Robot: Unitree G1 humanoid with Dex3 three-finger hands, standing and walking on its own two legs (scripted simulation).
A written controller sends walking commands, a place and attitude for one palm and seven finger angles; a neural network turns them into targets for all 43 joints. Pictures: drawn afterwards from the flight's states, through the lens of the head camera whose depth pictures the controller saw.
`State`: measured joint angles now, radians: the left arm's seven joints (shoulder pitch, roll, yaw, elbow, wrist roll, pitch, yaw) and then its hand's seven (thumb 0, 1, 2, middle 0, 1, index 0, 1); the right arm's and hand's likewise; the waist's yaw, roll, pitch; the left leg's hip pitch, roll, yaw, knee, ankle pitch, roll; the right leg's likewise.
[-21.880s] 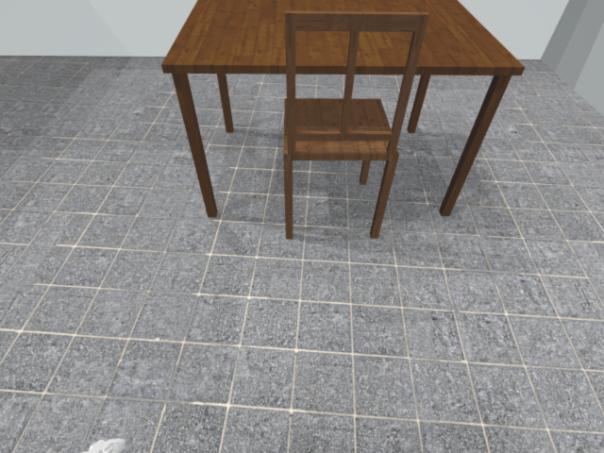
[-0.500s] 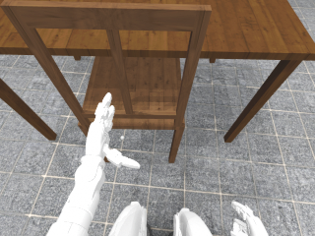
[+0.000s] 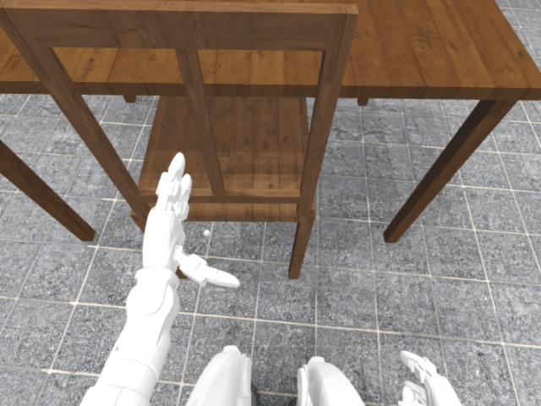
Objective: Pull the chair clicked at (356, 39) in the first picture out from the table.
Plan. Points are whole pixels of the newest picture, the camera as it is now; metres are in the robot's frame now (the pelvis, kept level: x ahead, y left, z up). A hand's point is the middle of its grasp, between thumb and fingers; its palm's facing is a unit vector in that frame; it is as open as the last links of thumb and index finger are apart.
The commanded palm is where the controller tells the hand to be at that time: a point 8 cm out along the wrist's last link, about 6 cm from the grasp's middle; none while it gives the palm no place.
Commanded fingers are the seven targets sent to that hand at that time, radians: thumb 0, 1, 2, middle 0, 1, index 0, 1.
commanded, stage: aim the fingers beside a spindle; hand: left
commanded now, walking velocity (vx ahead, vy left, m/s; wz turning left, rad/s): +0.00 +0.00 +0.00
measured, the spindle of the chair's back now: (206, 138) +0.51 +0.12 +0.05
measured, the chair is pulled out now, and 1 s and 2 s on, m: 0.00 0.00 0.00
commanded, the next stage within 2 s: none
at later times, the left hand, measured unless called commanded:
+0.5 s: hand (212, 240) +0.35 +0.10 +0.01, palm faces -0.08 -1.00 -0.01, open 16.9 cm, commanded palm +0.33 +0.16 +0.02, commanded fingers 0.00 -0.50 0.30 -0.06 -0.08 -0.06 -0.08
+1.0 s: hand (206, 233) +0.35 +0.10 +0.03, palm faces -0.03 -1.00 +0.00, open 16.9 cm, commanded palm +0.34 +0.16 +0.02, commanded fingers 0.00 -0.50 0.30 -0.06 -0.08 -0.06 -0.08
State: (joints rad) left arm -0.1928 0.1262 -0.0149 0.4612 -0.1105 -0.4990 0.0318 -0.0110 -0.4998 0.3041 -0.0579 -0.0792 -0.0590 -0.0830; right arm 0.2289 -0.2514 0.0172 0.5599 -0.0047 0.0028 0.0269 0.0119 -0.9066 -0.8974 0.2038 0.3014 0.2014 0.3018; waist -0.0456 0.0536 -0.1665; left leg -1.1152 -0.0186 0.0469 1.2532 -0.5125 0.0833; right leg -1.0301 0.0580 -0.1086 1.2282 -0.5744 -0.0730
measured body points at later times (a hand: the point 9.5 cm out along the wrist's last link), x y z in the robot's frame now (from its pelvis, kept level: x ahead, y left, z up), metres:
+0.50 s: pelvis +0.00 +0.00 +0.00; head +0.10 +0.00 +0.44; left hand +0.35 +0.15 +0.01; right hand +0.15 -0.24 -0.11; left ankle +0.04 +0.07 -0.63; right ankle +0.01 -0.08 -0.63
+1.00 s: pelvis +0.00 +0.01 +0.00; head +0.11 +0.01 +0.44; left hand +0.35 +0.16 +0.03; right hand +0.14 -0.24 -0.11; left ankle +0.04 +0.07 -0.63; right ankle +0.01 -0.08 -0.63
